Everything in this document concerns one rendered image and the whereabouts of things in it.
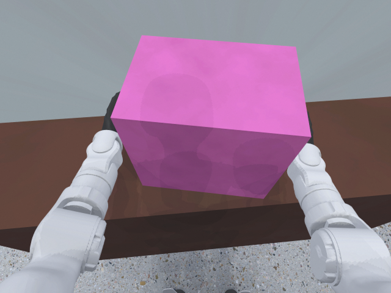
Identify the carton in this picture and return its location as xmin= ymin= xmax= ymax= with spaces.
xmin=111 ymin=35 xmax=312 ymax=199

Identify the right robot forearm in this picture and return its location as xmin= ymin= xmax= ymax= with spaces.
xmin=287 ymin=143 xmax=391 ymax=261

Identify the pedestal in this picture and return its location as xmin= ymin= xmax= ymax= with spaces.
xmin=0 ymin=96 xmax=391 ymax=260

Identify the left robot forearm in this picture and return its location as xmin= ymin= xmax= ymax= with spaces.
xmin=30 ymin=130 xmax=123 ymax=262

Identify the robot right upper arm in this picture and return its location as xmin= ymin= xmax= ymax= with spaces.
xmin=310 ymin=227 xmax=391 ymax=293

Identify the left robot hand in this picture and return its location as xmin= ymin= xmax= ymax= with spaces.
xmin=102 ymin=92 xmax=120 ymax=132

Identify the robot left upper arm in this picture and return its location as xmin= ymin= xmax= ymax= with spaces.
xmin=0 ymin=208 xmax=106 ymax=293

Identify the right robot hand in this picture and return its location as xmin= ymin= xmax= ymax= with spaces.
xmin=307 ymin=111 xmax=314 ymax=145

